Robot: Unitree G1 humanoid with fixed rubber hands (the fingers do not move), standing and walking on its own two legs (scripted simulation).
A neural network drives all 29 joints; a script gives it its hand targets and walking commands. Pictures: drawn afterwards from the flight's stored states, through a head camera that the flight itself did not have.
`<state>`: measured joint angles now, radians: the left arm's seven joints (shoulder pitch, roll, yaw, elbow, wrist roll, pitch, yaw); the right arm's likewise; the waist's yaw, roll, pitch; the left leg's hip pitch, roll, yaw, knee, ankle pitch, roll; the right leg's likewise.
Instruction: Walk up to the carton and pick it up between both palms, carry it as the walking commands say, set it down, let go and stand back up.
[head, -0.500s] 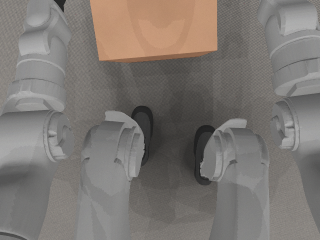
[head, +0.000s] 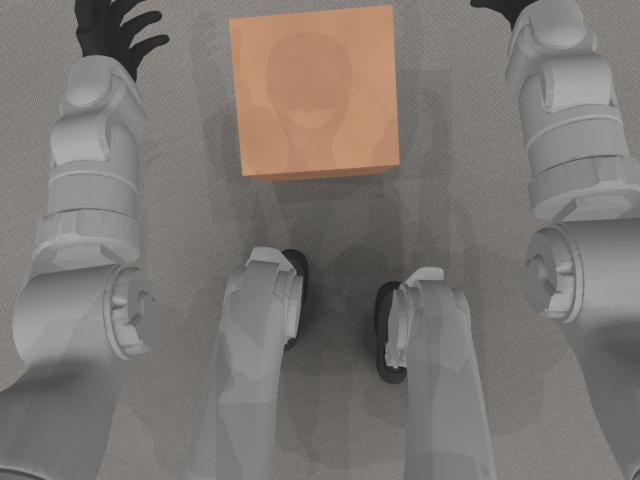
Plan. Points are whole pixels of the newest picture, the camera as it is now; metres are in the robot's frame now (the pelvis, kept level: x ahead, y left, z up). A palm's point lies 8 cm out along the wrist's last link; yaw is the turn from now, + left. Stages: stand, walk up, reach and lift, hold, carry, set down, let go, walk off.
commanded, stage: set down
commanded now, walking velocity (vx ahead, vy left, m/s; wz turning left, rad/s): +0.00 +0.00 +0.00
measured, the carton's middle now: (318, 113) +0.51 +0.08 -0.36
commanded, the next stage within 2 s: let go in 0.70 s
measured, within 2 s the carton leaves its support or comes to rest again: neither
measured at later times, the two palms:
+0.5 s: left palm out of the picture +0.49 +0.28 +0.05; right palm out of the picture +0.58 -0.13 +0.05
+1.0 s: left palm out of the picture +0.43 +0.27 +0.11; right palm out of the picture +0.49 -0.16 +0.10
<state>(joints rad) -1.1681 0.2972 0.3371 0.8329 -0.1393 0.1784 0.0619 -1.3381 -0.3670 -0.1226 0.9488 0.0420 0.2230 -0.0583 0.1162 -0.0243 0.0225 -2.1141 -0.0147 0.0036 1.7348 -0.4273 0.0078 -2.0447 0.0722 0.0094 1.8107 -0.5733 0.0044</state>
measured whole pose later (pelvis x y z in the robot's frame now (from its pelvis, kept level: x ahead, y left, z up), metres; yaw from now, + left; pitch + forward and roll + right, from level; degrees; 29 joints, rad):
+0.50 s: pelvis +0.03 +0.00 +0.14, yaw +0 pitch +46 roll -1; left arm -1.00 0.23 0.38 0.75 -0.04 0.18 0.00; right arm -1.18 -0.33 -0.19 0.90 -0.02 0.21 0.02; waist 0.12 -0.04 -0.08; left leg -1.68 -0.02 -0.01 1.17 -0.29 0.01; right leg -1.62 0.07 0.04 1.23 -0.41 0.01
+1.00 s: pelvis +0.07 +0.01 +0.22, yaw +0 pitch +39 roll -1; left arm -0.57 0.23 0.26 0.58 0.04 0.12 -0.11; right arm -0.67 -0.17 -0.22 0.63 -0.11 0.15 -0.06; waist 0.08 -0.01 -0.06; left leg -1.29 -0.02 -0.02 0.84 -0.23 0.02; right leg -1.23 0.06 0.05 0.87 -0.33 0.01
